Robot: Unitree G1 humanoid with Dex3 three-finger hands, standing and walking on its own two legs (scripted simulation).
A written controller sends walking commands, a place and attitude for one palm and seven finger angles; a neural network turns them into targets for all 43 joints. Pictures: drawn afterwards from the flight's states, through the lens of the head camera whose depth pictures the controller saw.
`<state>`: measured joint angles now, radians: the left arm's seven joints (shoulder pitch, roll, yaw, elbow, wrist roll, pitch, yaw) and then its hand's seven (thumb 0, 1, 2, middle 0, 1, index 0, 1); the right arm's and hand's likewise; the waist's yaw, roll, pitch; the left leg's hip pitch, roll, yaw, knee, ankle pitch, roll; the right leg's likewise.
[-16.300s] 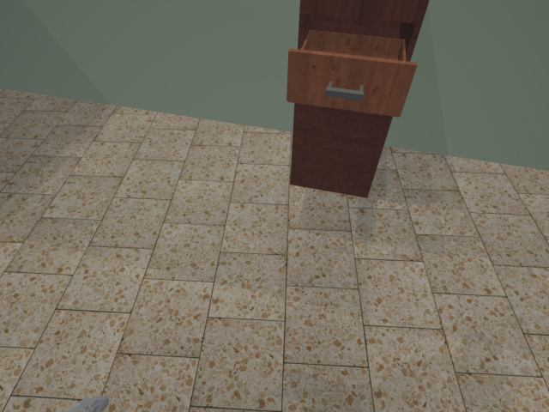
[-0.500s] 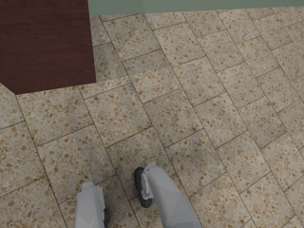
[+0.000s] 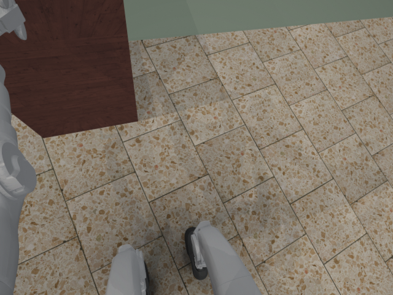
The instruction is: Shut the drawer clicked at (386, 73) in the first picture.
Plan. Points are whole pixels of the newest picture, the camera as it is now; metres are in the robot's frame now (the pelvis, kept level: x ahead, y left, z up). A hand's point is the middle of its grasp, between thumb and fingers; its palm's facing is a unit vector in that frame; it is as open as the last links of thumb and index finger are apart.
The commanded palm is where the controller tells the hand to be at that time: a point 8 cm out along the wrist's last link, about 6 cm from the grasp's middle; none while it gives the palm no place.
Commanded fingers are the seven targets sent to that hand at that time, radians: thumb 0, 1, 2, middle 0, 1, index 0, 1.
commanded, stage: pull the fist back off the drawer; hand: left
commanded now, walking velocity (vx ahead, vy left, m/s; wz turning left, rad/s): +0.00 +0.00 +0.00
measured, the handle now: out of the picture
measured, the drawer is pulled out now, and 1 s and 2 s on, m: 0.00 0.00 0.00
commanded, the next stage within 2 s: draw the hand back to the body in 0.14 s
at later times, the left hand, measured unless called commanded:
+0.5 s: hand out of the picture +0.52 +0.20 +0.10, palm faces +0.09 -0.99 -0.05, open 3.3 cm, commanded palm +0.47 +0.24 +0.12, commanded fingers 0.00 0.90 0.90 -1.40 -1.60 -1.40 -1.60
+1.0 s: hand out of the picture +0.34 +0.22 +0.19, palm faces +0.28 -0.92 -0.27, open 3.3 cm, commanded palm +0.29 +0.27 +0.21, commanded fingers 0.00 0.90 0.90 -1.40 -1.60 -1.40 -1.60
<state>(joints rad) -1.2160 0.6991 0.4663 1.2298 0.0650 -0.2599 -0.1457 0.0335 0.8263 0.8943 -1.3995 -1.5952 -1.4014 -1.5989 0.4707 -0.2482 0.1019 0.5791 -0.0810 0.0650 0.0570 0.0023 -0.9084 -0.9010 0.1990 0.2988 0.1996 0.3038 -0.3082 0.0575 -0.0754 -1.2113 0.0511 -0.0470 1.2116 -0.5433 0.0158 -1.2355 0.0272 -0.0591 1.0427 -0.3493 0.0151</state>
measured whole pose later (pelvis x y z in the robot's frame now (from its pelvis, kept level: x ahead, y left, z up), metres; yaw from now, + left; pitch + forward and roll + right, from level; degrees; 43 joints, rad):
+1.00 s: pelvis +0.05 -0.01 +0.09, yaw +4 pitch +2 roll -1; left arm -0.03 0.30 0.15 0.13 -0.05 -0.09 0.05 0.02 0.90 0.90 -1.40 -1.59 -1.40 -1.60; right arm 0.17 -0.24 0.05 0.56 0.03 0.01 -0.08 0.01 -0.91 -0.90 0.20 0.30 0.20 0.30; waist 0.02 0.05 -0.03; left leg -0.25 0.00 -0.02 0.57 -0.37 0.01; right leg -0.33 -0.02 -0.03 0.55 -0.27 0.01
